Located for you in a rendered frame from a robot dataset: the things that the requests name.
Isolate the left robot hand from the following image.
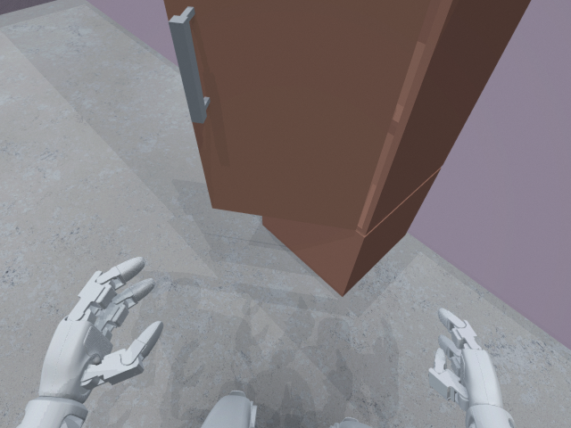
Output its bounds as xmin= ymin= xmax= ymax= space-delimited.
xmin=38 ymin=257 xmax=163 ymax=404

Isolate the robot left thigh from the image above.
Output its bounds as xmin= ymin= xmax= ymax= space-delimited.
xmin=201 ymin=395 xmax=257 ymax=428

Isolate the right robot hand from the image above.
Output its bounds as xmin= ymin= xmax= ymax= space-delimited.
xmin=429 ymin=308 xmax=503 ymax=412

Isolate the cupboard door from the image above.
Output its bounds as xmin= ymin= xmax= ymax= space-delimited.
xmin=163 ymin=0 xmax=431 ymax=230

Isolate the left robot forearm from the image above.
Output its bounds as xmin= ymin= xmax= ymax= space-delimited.
xmin=16 ymin=397 xmax=88 ymax=428

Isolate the handle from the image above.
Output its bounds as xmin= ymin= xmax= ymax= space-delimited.
xmin=169 ymin=6 xmax=211 ymax=123

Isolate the right robot forearm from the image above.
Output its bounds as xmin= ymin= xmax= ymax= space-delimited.
xmin=465 ymin=404 xmax=516 ymax=428

